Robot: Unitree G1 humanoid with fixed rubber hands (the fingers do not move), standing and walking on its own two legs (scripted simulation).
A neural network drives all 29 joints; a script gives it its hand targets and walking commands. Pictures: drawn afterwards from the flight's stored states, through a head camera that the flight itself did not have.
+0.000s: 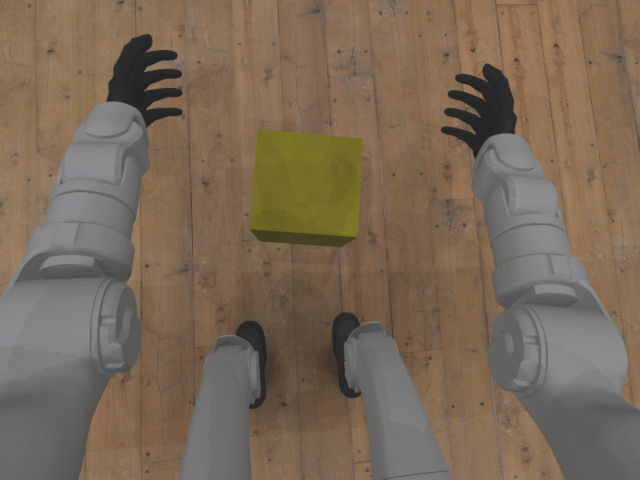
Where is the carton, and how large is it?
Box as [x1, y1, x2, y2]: [250, 129, 362, 246]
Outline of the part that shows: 258,129 250,229 259,240 341,246 357,236 362,138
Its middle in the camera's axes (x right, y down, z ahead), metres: -0.04 -0.09 +0.88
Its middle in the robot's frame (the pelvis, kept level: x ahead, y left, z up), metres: +0.52 -0.04 -0.52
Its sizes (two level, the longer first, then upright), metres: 0.210 0.200 0.250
